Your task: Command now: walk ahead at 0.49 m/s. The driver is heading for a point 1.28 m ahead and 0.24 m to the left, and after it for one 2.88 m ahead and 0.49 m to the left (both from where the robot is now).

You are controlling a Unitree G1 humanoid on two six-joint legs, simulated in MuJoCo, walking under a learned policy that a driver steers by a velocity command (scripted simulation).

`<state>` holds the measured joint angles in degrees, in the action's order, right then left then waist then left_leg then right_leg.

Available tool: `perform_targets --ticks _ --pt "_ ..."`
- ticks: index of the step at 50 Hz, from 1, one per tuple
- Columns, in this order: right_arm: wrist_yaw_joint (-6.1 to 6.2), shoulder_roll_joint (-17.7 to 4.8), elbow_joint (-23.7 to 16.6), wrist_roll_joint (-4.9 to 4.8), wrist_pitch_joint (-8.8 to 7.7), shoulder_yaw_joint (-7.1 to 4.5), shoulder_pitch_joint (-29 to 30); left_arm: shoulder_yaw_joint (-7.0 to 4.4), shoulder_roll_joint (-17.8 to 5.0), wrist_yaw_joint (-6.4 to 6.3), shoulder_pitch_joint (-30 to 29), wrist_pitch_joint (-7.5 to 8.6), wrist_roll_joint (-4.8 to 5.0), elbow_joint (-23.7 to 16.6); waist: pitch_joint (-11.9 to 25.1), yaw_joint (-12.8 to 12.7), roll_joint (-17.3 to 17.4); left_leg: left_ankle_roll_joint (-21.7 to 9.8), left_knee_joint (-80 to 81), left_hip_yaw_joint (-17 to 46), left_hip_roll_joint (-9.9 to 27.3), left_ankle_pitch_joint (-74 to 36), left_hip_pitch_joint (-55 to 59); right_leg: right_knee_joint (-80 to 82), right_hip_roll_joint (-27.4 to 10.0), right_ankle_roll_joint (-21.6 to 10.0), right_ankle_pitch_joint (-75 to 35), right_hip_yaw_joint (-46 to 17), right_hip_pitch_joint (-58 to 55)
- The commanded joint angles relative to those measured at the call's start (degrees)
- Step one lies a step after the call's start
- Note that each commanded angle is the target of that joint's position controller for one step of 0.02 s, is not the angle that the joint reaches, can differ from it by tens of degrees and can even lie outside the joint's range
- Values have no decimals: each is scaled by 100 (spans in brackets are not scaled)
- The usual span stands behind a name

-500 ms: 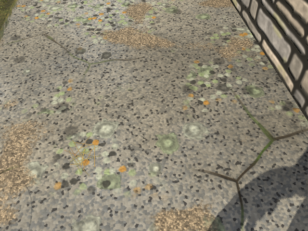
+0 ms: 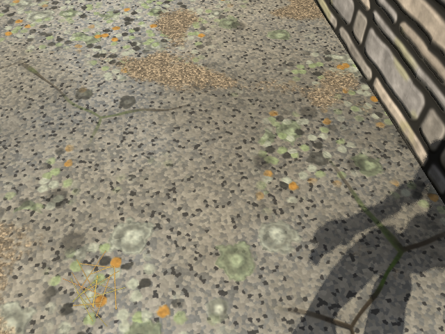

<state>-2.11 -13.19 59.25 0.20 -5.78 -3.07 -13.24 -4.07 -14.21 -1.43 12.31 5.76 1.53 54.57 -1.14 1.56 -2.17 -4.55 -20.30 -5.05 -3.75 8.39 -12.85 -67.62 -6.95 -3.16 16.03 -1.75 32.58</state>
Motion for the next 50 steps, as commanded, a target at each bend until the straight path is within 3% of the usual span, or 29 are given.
perform_targets --ticks 1,3,7,12,14,15,16,17,18,19,20,21,22,23,25,27,30,34,39,42,43,44,45,46,47,48,49,50 --pt "118 -696 -264 9 -108 -84 152 -89 -262 -31 287 -91 -74 -249 -130 -303 507 -1023 1515 1500 1659 -139 -162 600 -380 133 -602 -200 504" --pt "198 -778 -235 1 -77 -96 -99 -91 -292 2 -201 -77 -121 -415 -208 -183 430 -962 1537 1346 1619 -371 67 1339 -366 231 -1278 -156 857" --pt "254 -867 -198 -70 -35 -102 -546 -5 -172 119 -1075 -24 -84 -637 -272 95 435 -722 1499 850 1398 -701 315 2824 -48 262 -2247 166 551" --pt "269 -954 -11 -126 96 -149 -1098 64 -237 309 -1825 25 -16 -942 -435 307 483 -651 1059 861 1766 -811 1356 3637 141 140 -1845 204 679" --pt "282 -1035 -7 -130 159 -193 -1061 27 -389 365 -1693 56 -4 -986 -330 133 605 -550 729 894 1922 -1407 1680 3821 251 -17 -1388 248 374" --pt "285 -1091 -41 -126 186 -212 -945 -34 -532 371 -1372 71 -7 -927 -120 -82 711 -475 349 827 1896 -2311 1740 3878 413 -118 -1198 372 -150" --pt "284 -1058 -83 -122 220 -197 -807 -153 -736 359 -631 80 -25 -717 321 -493 719 -349 -520 616 1680 -3268 1640 3968 623 -266 -1197 546 -1148" --pt "284 -872 -175 -73 231 -119 -780 -302 -1087 315 491 78 -60 -401 1076 -921 573 -160 -1904 372 1369 -3047 868 3744 361 -519 -1340 246 -2824" --pt "247 -306 -296 -28 153 44 -1353 -443 -1668 281 1336 47 -191 -226 2032 -806 -626 238 -4234 92 553 -891 -1382 3915 -1140 -1317 -619 -2182 -5164" --pt "204 -214 -235 -98 -12 103 -1389 -348 -1434 301 1447 24 -137 -188 2564 -792 -1309 302 -5399 845 25 2310 -2453 4955 -1692 -1700 -66 -4194 -5737" --pt "174 -749 -354 -248 -125 -43 -898 -217 -1044 300 1005 37 -85 -249 1825 -771 -946 175 -5877 1167 421 2163 -3066 5012 -1476 -1381 131 -3530 -5220" --pt "182 -849 -484 -300 -179 -57 -430 -144 -806 281 511 40 -94 -387 1172 -667 -571 90 -5783 990 735 1678 -3137 5071 -1254 -1166 -285 -2602 -4351" --pt "225 -793 -515 -240 -170 -79 -208 -94 -664 297 102 50 -149 -437 734 -467 -139 86 -5376 881 983 1209 -2897 5271 -1036 -1057 -777 -1978 -3434" --pt "263 -770 -493 -168 -90 -134 -215 -37 -471 318 -123 81 -202 -456 515 -257 -134 75 -4991 917 1175 933 -2529 5454 -805 -946 -1113 -1523 -2822" --pt "272 -494 -433 -144 78 -119 -453 -23 -419 343 -107 105 -213 -375 393 -53 -222 105 -4628 898 1270 720 -2111 5768 -665 -985 -1282 -1144 -2289" --pt "287 -459 -510 -115 151 -131 -272 -62 -594 287 88 124 -194 -272 195 -6 -143 197 -4202 848 1306 387 -2327 5979 -626 -1062 -1551 -859 -2166" --pt "274 -488 -735 -45 150 -155 385 -85 -707 174 383 87 -178 -167 -4 -136 -55 342 -3192 817 1299 -523 -2827 6111 -574 -1007 -1756 -577 -2378" --pt "195 -357 -950 -77 99 -97 1183 -86 -763 104 719 48 -118 -54 -184 -370 -109 372 -1851 562 1052 -1490 -2567 6190 -372 -814 -1639 -134 -2469" --pt "54 -392 -1229 -134 46 -41 1883 -132 -822 75 1179 -58 -64 204 -428 -559 -118 241 -1119 538 912 -1183 -2739 5866 -707 -776 -1715 -130 -3368" --pt "-20 -593 -1262 -150 -13 -100 1665 -191 -932 42 1059 -144 -49 225 -245 -309 -257 25 -899 424 737 -533 -2203 5364 -877 -630 -2706 -144 -3751" --pt "-17 -734 -1163 -140 -27 -175 1254 -201 -976 38 924 -172 -43 195 26 -54 -341 -73 -847 243 537 -401 -1523 4886 -794 -547 -3696 -42 -3733" --pt "9 -964 -877 -124 -26 -313 356 -160 -876 39 827 -202 -50 165 541 375 -272 -223 -792 98 349 -475 -307 3871 -501 -400 -4345 186 -3470" --pt "61 -1376 -617 -60 -21 -452 -740 -69 -702 38 860 -207 -126 44 1366 731 187 -561 -993 1005 1143 -549 1508 2194 -166 -192 -3233 433 -2347" --pt "63 -1830 -460 -44 18 -553 -1295 142 36 111 1570 -79 -152 8 2136 408 1655 -1509 -437 3778 2504 566 3585 -38 931 235 129 411 65" --pt "59 -1342 -482 -86 24 -388 -1254 72 -325 141 1283 76 -52 54 2297 546 1511 -1451 255 4706 2574 1072 3653 -859 924 148 1647 -469 774" --pt "72 -1077 -558 -109 3 -306 -756 -31 -704 161 747 167 102 -132 1477 483 1263 -1159 301 3855 2395 984 2999 -1075 594 36 1326 -468 1250" --pt "78 -896 -701 -80 -8 -243 -253 -32 -741 125 382 192 112 -232 985 318 777 -994 402 3095 2200 485 2119 -845 258 -9 775 -281 1131" --pt "56 -719 -739 -10 -24 -192 89 -72 -712 80 196 165 20 -254 594 140 504 -912 587 2572 2002 -4 1269 -464 54 -3 391 -205 868"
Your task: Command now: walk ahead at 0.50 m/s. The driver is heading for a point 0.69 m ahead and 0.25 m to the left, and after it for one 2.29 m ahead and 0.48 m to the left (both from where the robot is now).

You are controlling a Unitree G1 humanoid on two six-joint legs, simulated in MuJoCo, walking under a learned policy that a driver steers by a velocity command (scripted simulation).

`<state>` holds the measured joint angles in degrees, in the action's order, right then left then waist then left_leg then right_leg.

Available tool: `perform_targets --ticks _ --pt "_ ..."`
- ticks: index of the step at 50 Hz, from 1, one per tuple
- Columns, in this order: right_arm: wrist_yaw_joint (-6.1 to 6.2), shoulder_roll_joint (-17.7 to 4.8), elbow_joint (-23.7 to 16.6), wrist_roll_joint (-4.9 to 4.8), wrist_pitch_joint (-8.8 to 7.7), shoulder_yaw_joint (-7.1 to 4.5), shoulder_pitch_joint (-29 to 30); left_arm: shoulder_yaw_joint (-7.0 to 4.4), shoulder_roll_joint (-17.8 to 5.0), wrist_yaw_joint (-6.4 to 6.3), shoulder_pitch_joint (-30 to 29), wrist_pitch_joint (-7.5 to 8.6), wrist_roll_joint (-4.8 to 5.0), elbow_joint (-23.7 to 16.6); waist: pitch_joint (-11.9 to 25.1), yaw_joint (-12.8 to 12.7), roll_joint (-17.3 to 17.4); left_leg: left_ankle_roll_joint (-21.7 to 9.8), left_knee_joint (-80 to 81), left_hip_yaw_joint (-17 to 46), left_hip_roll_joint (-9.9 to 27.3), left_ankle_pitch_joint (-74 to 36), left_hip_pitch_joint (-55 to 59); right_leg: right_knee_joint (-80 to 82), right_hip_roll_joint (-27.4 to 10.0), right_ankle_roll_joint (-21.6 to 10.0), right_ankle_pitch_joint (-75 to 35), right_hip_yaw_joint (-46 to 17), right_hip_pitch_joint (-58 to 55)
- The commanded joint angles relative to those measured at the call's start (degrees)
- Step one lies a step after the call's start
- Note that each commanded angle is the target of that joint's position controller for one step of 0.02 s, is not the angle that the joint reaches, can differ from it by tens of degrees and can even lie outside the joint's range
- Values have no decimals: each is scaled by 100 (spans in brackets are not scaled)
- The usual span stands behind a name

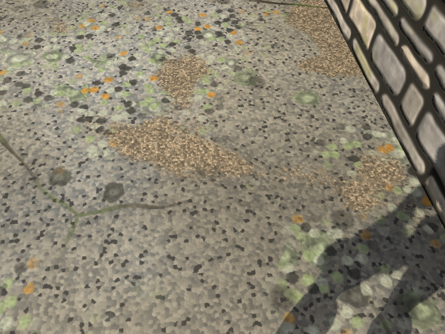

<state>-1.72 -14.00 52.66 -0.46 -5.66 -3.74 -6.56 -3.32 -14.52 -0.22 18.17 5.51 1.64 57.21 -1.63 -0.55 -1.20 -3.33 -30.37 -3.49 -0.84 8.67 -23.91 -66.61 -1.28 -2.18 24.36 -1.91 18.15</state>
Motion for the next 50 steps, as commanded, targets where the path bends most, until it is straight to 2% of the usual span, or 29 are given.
perform_targets --ticks 1,2,3,5,8,11,13,16,19,20,21,22,23,24,25,26,27,28,30,33,36,39,42,44,46,47,48,49,50 --pt "4 -487 -74 117 -65 -75 -439 -181 -614 -65 -276 110 -31 -502 544 133 541 -956 1753 2058 1539 -290 1865 -284 -687 -115 -684 -240 1904" --pt "-11 -429 -37 121 -71 -61 -433 -174 -479 -70 -145 26 -41 -473 488 32 613 -960 1921 1862 1444 -344 1586 -110 -735 -105 -789 -233 1668" --pt "0 -476 11 95 -80 -71 -510 -163 -362 -77 -79 -37 -44 -458 417 -21 613 -1000 2061 1688 1404 -415 1416 85 -773 -78 -837 -200 1599" --pt "70 -685 91 72 -97 -115 -693 -167 -335 -92 -339 -104 -82 -563 212 -30 504 -1070 2277 1457 1412 -652 1296 557 -824 38 -1193 -145 1850" --pt "176 -782 171 54 -59 -130 -963 -171 -332 -76 -944 -107 -135 -765 51 99 395 -993 2388 1153 1347 -926 1507 1545 -812 184 -2106 -103 2267" --pt "214 -796 228 12 -27 -117 -1188 -121 -227 -10 -1499 -73 -108 -904 -70 263 451 -818 2419 760 1151 -986 1583 2569 -627 194 -2902 80 2079" --pt "223 -824 306 -17 -7 -120 -1409 -80 -193 41 -1879 -58 -78 -1000 -174 402 442 -782 2412 666 1161 -869 1751 3033 -508 190 -3084 198 1979" --pt "231 -829 450 -58 86 -134 -1762 -53 -232 137 -2380 -3 -53 -1208 -354 543 423 -806 2114 867 1357 -904 2225 3506 -383 166 -2805 156 2059" --pt "273 -963 448 -88 169 -201 -1700 -103 -449 214 -2244 94 -38 -1269 -257 311 575 -693 1655 1139 1571 -1265 2519 3867 -256 39 -2310 85 1576" --pt "276 -1021 411 -90 192 -223 -1580 -156 -575 210 -1935 123 -40 -1204 -84 107 659 -631 1344 1160 1550 -1792 2489 3934 -132 -25 -2143 178 1048" --pt "272 -965 358 -91 208 -202 -1450 -268 -772 182 -1245 142 -59 -1007 322 -263 624 -496 613 1006 1300 -2519 2336 4056 10 -151 -2115 304 54" --pt "262 -740 241 -40 206 -118 -1374 -400 -1117 128 -159 162 -143 -752 1142 -685 438 -298 -757 770 946 -2134 1524 3726 -432 -421 -2262 -73 -1667" --pt "256 -147 101 -7 136 29 -1892 -539 -1659 78 599 121 -255 -627 2085 -612 -774 131 -2982 279 93 -16 -628 3886 -1910 -1075 -1620 -2172 -3940" --pt "227 -172 135 -104 28 55 -2029 -435 -1372 98 699 89 -210 -601 2637 -601 -1584 168 -4105 917 -145 2503 -1477 4747 -2429 -1426 -941 -3915 -4247" --pt "221 -698 76 -244 -9 -100 -1647 -303 -943 83 271 84 -167 -666 1795 -562 -1073 110 -4611 1125 213 2250 -1969 4850 -2230 -1156 -550 -3209 -3590" --pt "236 -738 -21 -255 -5 -115 -1269 -229 -706 65 -145 81 -157 -754 1156 -463 -736 48 -4588 942 508 1754 -2041 4964 -2043 -930 -678 -2345 -2750" --pt "265 -666 -56 -208 29 -139 -1077 -180 -550 79 -523 90 -189 -764 732 -288 -421 31 -4291 886 709 1318 -1799 5220 -1823 -813 -922 -1770 -1911" --pt "283 -602 -39 -169 112 -191 -1100 -135 -389 91 -763 118 -231 -761 473 -97 -496 6 -3999 934 878 1032 -1500 5437 -1613 -715 -1208 -1245 -1345" --pt "263 -320 -60 -175 283 -182 -1247 -149 -364 90 -903 139 -255 -699 279 107 -553 8 -3780 907 986 779 -1145 5745 -1510 -723 -1556 -639 -798" --pt "267 -308 -267 -122 406 -218 -946 -222 -569 8 -792 169 -274 -600 61 165 -298 91 -3330 972 1001 156 -1538 5949 -1513 -802 -2121 -17 -780" --pt "178 -297 -431 -80 381 -213 -557 -258 -687 -74 -650 137 -278 -542 -41 100 -212 155 -2423 899 937 -699 -1700 6002 -1425 -735 -2438 548 -1001" --pt "53 -216 -654 -59 352 -143 90 -292 -814 -134 -467 87 -229 -525 -233 -115 -120 143 -1548 504 855 -1160 -1584 6052 -1401 -652 -2485 999 -1181" --pt "-56 -200 -920 -65 355 -91 620 -341 -934 -150 -155 -7 -156 -451 -426 -301 -64 51 -1022 272 788 -951 -1740 5879 -1562 -619 -2657 1222 -1770" --pt "-122 -262 -1083 -78 367 -95 776 -379 -1020 -141 -74 -88 -93 -429 -448 -287 -130 -71 -817 103 687 -494 -1712 5587 -1676 -551 -3165 1341 -2167" --pt "-158 -446 -1168 -86 380 -174 584 -426 -1187 -148 -195 -161 -37 -485 -186 -58 -315 -271 -748 -228 356 101 -1097 4916 -1695 -435 -4980 1510 -2359" --pt "-155 -606 -1120 -102 388 -261 179 -446 -1273 -153 -275 -207 -10 -516 96 203 -411 -398 -736 -405 106 367 -494 4244 -1654 -364 -5941 1591 -2360" --pt "-132 -858 -929 -127 382 -412 -642 -437 -1298 -152 -412 -252 21 -555 518 688 -341 -586 -358 -526 -194 122 635 3129 -1463 -212 -6300 1744 -2097" --pt "-24 -1340 -661 -137 413 -646 -1629 -386 -1193 -162 -371 -238 -56 -625 1056 1101 21 -852 -153 96 -61 -56 2399 1516 -1242 80 -5123 1771 -915" --pt "55 -2015 -607 -179 411 -753 -1664 -136 -307 -108 -43 -111 -311 -939 1301 496 1604 -1718 269 3078 1390 446 4101 -560 -190 453 81 1515 1643"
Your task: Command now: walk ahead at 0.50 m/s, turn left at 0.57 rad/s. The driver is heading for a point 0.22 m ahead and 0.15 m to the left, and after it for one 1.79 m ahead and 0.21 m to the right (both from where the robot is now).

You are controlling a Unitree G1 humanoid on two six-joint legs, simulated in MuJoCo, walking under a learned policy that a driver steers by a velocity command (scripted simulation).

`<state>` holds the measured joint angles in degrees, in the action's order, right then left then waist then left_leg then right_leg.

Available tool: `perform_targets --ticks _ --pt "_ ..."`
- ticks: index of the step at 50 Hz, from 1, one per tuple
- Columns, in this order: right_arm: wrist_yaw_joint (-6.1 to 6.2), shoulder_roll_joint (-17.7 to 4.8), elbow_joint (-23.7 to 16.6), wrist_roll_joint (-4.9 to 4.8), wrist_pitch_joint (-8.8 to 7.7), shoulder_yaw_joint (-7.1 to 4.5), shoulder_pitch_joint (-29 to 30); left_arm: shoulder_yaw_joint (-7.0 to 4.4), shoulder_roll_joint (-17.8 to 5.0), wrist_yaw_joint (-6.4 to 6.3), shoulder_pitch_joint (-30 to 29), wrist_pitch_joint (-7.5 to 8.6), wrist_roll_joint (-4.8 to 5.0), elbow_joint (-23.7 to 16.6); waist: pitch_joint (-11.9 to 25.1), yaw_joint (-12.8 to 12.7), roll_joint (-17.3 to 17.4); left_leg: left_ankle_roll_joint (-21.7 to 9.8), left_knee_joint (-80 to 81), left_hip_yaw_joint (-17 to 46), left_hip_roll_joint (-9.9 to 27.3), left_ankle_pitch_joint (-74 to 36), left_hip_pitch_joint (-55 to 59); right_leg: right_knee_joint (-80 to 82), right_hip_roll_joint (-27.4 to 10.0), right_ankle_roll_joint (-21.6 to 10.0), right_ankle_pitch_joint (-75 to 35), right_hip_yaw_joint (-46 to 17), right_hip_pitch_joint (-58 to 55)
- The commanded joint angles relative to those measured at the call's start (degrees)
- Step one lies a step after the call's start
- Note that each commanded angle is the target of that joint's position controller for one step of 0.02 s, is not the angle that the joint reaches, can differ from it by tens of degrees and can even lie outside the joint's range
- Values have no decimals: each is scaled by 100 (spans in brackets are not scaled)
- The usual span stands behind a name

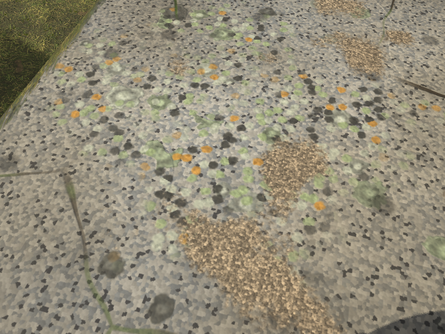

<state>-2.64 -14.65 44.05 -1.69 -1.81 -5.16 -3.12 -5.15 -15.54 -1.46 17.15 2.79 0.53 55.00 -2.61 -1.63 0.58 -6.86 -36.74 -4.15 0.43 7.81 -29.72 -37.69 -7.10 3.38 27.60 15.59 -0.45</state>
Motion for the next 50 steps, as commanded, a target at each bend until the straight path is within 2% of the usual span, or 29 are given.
perform_targets --ticks 1,2,3,4,5,8,11,14,18,21,22,23,24,25,26,27,28,30,32,35,37,40,43,44,45,46,47,48,50 --pt "107 -1766 28 52 -75 -488 -2183 87 -366 91 -220 445 20 -899 2360 724 1068 -1923 1930 5339 1927 1319 5321 -4377 886 -126 791 -1765 4367" --pt "87 -1332 71 113 -154 -365 -2089 16 -657 149 -855 599 257 -1065 1732 894 616 -1573 2101 4643 1801 894 5105 -4402 599 -289 287 -2010 4984" --pt "101 -1092 42 76 -208 -300 -1801 41 -626 145 -947 675 223 -1059 1246 716 355 -1344 2007 3812 1561 458 4381 -3975 331 -424 -214 -1997 4938" --pt "108 -872 -75 68 -224 -232 -1298 7 -659 99 -918 679 57 -966 924 440 30 -1154 2010 3205 1322 -45 3479 -3453 110 -425 -565 -2016 4490" --pt "127 -688 -198 111 -233 -163 -970 -61 -769 85 -818 611 -24 -927 790 216 69 -1071 2110 2810 1157 -552 2821 -3080 -25 -403 -767 -2056 4006" --pt "222 -820 -262 98 -258 -170 -977 -65 -618 88 -832 391 -99 -1013 584 34 23 -1080 2381 2392 987 -1168 2014 -2274 -22 -196 -1067 -1944 3584" --pt "338 -1010 -224 66 -250 -218 -1250 10 -435 81 -1464 337 -142 -1241 340 208 106 -914 2457 1987 721 -1161 1705 -1027 175 -14 -2128 -1841 3626" --pt "371 -984 -192 49 -203 -212 -1470 80 -320 157 -2035 370 -84 -1416 207 455 346 -645 2383 1788 467 -613 1484 225 481 -25 -3175 -1767 3211" --pt "373 -941 -89 12 -152 -202 -1809 57 -502 247 -2395 437 -3 -1639 189 601 467 -526 1963 2261 662 -249 1908 864 643 -127 -3195 -1902 3011" --pt "417 -956 -129 35 -86 -211 -1796 -10 -699 296 -2135 535 11 -1639 269 412 682 -424 1411 2720 806 -465 2323 1102 710 -312 -2474 -1912 2654" --pt "420 -897 -183 38 -68 -186 -1696 -63 -775 284 -1704 568 -3 -1528 421 167 741 -324 1080 2716 667 -778 2291 1313 764 -436 -2457 -1804 2081" --pt "402 -690 -277 65 -80 -107 -1596 -151 -978 256 -1035 602 -86 -1400 921 -161 649 -135 228 2486 361 -1026 1986 1233 461 -672 -2507 -1999 953" --pt "397 -393 -382 200 -100 23 -1660 -215 -1312 230 -14 591 -163 -1276 1810 -505 -30 110 -1399 1859 -16 -63 1260 1075 -530 -1035 -2336 -2991 -535" --pt "381 -108 -387 -27 -168 92 -2726 -320 -1641 304 486 511 -185 -911 2307 3 -2269 474 -3107 1396 -692 2575 -740 1819 -1582 -2006 -948 -5880 -2066" --pt "389 -678 -193 -76 -191 23 -2610 -175 -1028 344 360 492 0 -996 1772 -167 -1486 507 -3761 1656 -324 2504 -1409 2110 -1474 -1912 284 -6189 -1847" --pt "363 -922 -304 -26 -200 -28 -1867 -83 -698 328 44 446 31 -1057 1008 -304 -872 506 -3872 1509 -154 1988 -1609 2148 -1200 -1705 140 -5275 -1129" --pt "367 -867 -430 69 -223 -10 -1407 -34 -678 330 -271 390 -36 -1127 640 -192 -388 498 -3723 1202 72 1617 -1464 2223 -962 -1637 -515 -4674 -403" --pt "340 -725 -576 184 -303 -18 -1119 33 -583 319 -500 352 -114 -1149 344 48 -412 490 -3018 1062 385 1195 -1026 2396 -621 -1677 -1774 -4024 528" --pt "322 -518 -627 187 -331 31 -1150 47 -567 305 -415 350 -43 -1108 452 155 -614 565 -2347 904 427 1286 -755 2485 -449 -1757 -2414 -3716 731" --pt "344 -244 -754 260 -347 163 -754 -53 -927 198 -446 276 -34 -1070 439 186 -559 810 -898 595 169 895 -16 2226 -267 -1696 -5159 -2898 1273" --pt "345 -343 -753 213 -327 149 -585 -131 -1129 139 -251 162 24 -1025 682 105 -689 895 -336 519 -137 -26 476 2008 -110 -1497 -5702 -2655 1324" --pt "346 -516 -825 168 -227 96 -355 -136 -1079 64 -56 -11 134 -1026 754 67 -767 890 334 684 -331 -447 831 1665 -41 -1245 -5055 -2863 1229" --pt "361 -785 -798 241 -240 -30 -641 -105 -908 -14 -287 -95 128 -1218 801 378 -692 627 1441 871 -63 -1574 1870 937 273 -791 -3707 -3109 1493" --pt "437 -1144 -828 339 -236 -111 -916 -13 -599 -6 -267 -73 9 -1377 1185 406 -82 285 1252 1488 872 -3429 2820 -19 620 -518 -2465 -2877 2083" --pt "495 -1262 -929 476 -140 -88 -1015 104 -184 11 444 -29 -65 -1373 1735 152 1260 -588 840 2654 2353 -6156 3831 -1532 1269 -203 1111 -2358 3126" --pt "425 -1014 -926 465 -38 -11 -1124 61 -529 30 1004 -74 12 -1283 2298 95 1465 -1068 826 3089 2772 -6641 3752 -2685 1126 -19 1750 -2419 3171" --pt "374 -954 -977 324 33 -14 -740 -46 -945 11 977 -186 108 -1240 2110 15 1191 -1199 953 2841 2600 -5682 3480 -3431 941 151 1440 -2277 3422" --pt "361 -754 -1028 270 75 42 -420 -112 -1079 -55 714 -336 111 -1186 1701 42 802 -1023 1064 2300 2142 -4775 2991 -3791 809 265 1099 -2169 3548" --pt "375 -653 -1041 317 157 124 95 -143 -976 -175 603 -656 94 -1181 1122 -123 675 -842 1313 1525 1664 -3995 1837 -4160 819 449 521 -2099 3202"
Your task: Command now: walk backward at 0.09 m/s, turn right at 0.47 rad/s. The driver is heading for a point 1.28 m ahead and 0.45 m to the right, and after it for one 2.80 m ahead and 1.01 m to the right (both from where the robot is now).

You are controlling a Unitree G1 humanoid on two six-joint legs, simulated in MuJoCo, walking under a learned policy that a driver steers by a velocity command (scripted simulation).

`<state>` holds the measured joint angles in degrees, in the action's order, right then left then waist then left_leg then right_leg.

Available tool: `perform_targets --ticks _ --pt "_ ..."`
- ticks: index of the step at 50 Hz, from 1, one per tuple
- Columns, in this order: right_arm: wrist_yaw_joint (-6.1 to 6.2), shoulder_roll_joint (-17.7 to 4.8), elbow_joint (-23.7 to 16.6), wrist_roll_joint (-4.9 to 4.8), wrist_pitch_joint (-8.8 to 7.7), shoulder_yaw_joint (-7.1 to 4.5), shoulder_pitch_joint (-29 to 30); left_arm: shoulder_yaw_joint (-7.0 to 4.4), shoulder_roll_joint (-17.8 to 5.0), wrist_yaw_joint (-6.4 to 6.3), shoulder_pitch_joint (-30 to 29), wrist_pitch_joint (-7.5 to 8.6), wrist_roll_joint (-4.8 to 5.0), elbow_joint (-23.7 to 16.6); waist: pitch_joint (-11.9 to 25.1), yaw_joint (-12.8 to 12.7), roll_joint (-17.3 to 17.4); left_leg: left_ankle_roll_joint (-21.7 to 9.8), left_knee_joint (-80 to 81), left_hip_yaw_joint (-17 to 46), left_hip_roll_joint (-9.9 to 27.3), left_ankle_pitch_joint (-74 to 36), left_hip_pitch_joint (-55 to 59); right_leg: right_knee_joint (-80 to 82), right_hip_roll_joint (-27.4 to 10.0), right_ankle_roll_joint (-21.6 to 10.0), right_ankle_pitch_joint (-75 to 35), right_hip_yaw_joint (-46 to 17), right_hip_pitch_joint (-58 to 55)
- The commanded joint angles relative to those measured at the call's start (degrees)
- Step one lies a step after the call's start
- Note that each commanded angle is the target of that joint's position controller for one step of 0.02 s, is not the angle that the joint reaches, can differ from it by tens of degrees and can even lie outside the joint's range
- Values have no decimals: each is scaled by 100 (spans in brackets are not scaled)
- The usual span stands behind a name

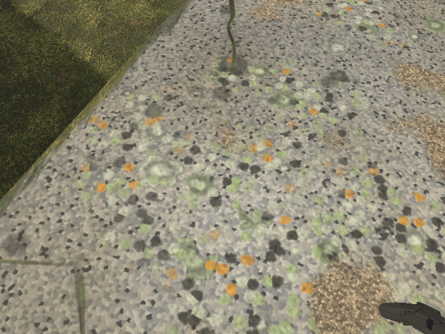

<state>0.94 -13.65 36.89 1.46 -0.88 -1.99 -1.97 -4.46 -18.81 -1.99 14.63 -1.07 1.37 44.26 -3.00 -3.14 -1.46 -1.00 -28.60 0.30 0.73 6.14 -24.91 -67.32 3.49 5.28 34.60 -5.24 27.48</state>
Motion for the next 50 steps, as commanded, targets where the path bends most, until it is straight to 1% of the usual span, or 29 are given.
perform_targets --ticks 1,3,5,7,10,12,13,14,15,16,17,19,20,25,28,30,33,34,35,36,37,38,39,40,41,42,45,47,50 --pt "33 -810 -300 51 100 -201 99 -190 -542 -142 858 -348 -7 -180 1035 -49 946 -1400 606 788 1504 -3600 1019 -1176 -183 294 -425 105 231" --pt "90 -827 -262 84 124 -201 76 -144 -396 -149 769 -367 -26 -351 1150 -19 949 -1396 815 535 1463 -2625 1094 -757 -251 279 -820 275 167" --pt "155 -869 -195 5 135 -240 -8 -89 -283 -85 517 -331 -36 -537 1235 130 999 -1309 1198 584 1494 -163 1253 202 -513 151 -1157 420 154" --pt "183 -1071 -133 -85 136 -323 26 -43 -239 22 345 -277 -63 -683 1205 176 1262 -1168 1482 538 1479 1114 995 1224 -592 -86 -1081 639 -425" --pt "111 -1340 -3 -239 74 -455 -122 -112 -493 152 558 -241 -96 -602 1073 101 1260 -989 1736 498 1655 2125 639 2397 -491 -575 -1065 998 -1356" --pt "81 -1228 42 -322 63 -449 31 -139 -443 196 1183 -241 -83 -232 820 -225 998 -646 1420 167 1475 2779 152 3545 -344 -949 -1475 1301 -2147" --pt "72 -962 49 -297 63 -409 111 -148 -408 194 1659 -217 -99 44 546 -383 424 -298 438 -325 1077 3022 -350 4103 -263 -1124 -1134 1092 -2546" --pt "-34 -425 20 -242 39 -287 98 -214 -672 124 1969 -174 -83 91 254 -380 -1005 187 -1981 -954 454 3051 -1750 4886 -1503 -1643 204 -1033 -2985" --pt "-109 -450 -319 -260 -117 -300 401 -293 -1443 150 1405 -13 -145 -359 -258 -156 -1307 250 -2605 -123 -88 2715 -3159 5809 -2544 -2476 1269 -3522 -2505" --pt "-128 -957 -449 -418 -267 -409 880 -298 -1306 140 983 151 -313 -473 -584 -213 -905 120 -2830 406 160 2013 -3352 6433 -2636 -2521 1865 -3743 -2104" --pt "-115 -1196 -330 -413 -340 -493 698 -205 -1072 92 567 277 -283 -527 -700 70 -833 74 -2755 481 261 1216 -3186 6360 -2417 -2156 1084 -3200 -2073" --pt "-84 -1099 4 -131 -365 -510 288 -97 -752 44 476 320 -143 -490 -381 204 -779 248 -2508 375 283 355 -2528 6091 -1882 -1727 -179 -2054 -2086" --pt "-114 -1034 56 -103 -374 -512 267 -57 -638 26 627 349 -132 -458 -259 197 -715 308 -2469 323 201 -32 -2247 6057 -1719 -1643 -575 -1745 -2080" --pt "-221 -694 39 -199 -457 -400 573 -83 -621 -18 1228 398 -77 -347 -105 -15 -692 438 -1181 195 -58 -843 -1537 5861 -1395 -1512 -1771 -1041 -2232" --pt "-314 -631 -115 -263 -520 -332 1037 -143 -739 -31 1449 353 -14 -288 -289 -244 -786 464 -471 141 -131 -671 -1226 5725 -1435 -1590 -1819 -1142 -2171" --pt "-375 -675 -116 -283 -569 -310 1026 -150 -746 -19 1446 325 13 -266 -298 -260 -836 411 -122 102 -117 -542 -900 5580 -1502 -1591 -1933 -1202 -2217" --pt "-396 -888 -42 -296 -632 -351 670 -171 -781 5 1358 282 12 -224 -235 -96 -1054 198 124 30 -108 -103 -340 5269 -1702 -1509 -2706 -1413 -2448" --pt "-370 -989 52 -276 -651 -398 324 -157 -752 9 1259 268 2 -239 -72 111 -1087 55 317 -86 -189 -22 102 4911 -1641 -1435 -3514 -1351 -2513" --pt "-322 -1180 238 -237 -662 -487 -307 -108 -613 18 1220 266 -35 -262 398 402 -979 -149 444 -134 -211 -73 1036 4136 -1360 -1295 -4468 -1099 -2441" --pt "-297 -1447 391 -143 -684 -548 -1305 -7 -365 27 1131 273 -116 -383 1319 848 -595 -545 155 592 522 -24 2704 2623 -1059 -1105 -4195 -838 -1659" --pt "-291 -2080 621 -46 -620 -708 -2163 139 148 24 1656 374 -53 -574 2263 757 1372 -1462 460 3184 1896 938 4810 381 -105 -617 -2021 -217 538" --pt "-356 -1622 745 -157 -630 -589 -2227 100 -140 16 1641 491 103 -526 2152 788 1830 -1650 1318 4507 2214 1931 4740 -486 -43 -612 -230 -610 1424" --pt "-321 -1222 734 -214 -608 -464 -1871 -14 -575 51 1023 533 197 -569 1200 813 1274 -1417 1331 3645 2043 2092 4023 -824 -389 -683 -566 -605 1858" --pt "-283 -1034 687 -189 -562 -397 -1572 0 -588 74 573 549 131 -631 771 746 788 -1248 1354 2817 1772 1690 3311 -692 -664 -735 -1016 -363 1750" --pt "-266 -878 687 -151 -516 -336 -1338 1 -520 102 293 566 31 -690 422 627 589 -1201 1516 2322 1527 1228 2674 -345 -821 -737 -1333 -212 1626" --pt "-248 -757 676 -98 -514 -281 -1175 -14 -454 130 239 551 -24 -694 270 463 660 -1145 1675 1955 1336 829 2229 -40 -995 -735 -1565 -166 1374" --pt "-205 -860 766 -165 -554 -292 -1147 79 -122 196 227 493 -48 -724 116 288 750 -1289 2044 1386 1253 6 1681 570 -1112 -597 -1788 66 1171" --pt "-172 -1028 811 -206 -557 -324 -1185 146 -27 211 -134 521 -115 -869 14 329 598 -1310 2164 1009 1200 -459 1553 1313 -1133 -496 -2276 204 1186" --pt "-153 -1151 854 -263 -512 -333 -1296 211 68 295 -727 597 -91 -1011 -48 517 550 -1081 2164 432 923 -727 1389 2650 -933 -500 -3343 456 677"
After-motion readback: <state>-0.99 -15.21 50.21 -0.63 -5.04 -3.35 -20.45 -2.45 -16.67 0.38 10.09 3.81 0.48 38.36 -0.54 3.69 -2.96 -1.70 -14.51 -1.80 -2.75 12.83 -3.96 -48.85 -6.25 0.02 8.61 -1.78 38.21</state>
